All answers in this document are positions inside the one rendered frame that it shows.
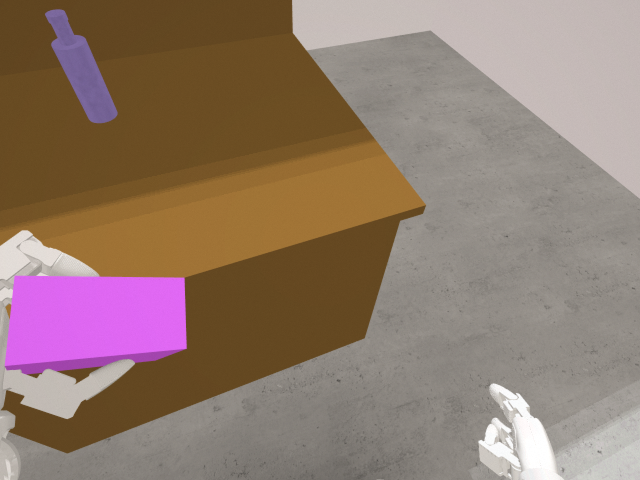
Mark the sponge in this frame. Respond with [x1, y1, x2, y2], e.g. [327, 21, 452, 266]
[5, 276, 187, 374]

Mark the robot left forearm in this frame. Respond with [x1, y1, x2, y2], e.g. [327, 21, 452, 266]
[0, 410, 21, 480]

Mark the left robot hand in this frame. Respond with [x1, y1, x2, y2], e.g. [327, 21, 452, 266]
[0, 230, 135, 419]

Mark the table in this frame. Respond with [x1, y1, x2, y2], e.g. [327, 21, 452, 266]
[0, 0, 426, 453]

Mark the right robot hand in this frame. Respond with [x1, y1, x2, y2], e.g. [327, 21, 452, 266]
[479, 384, 559, 480]

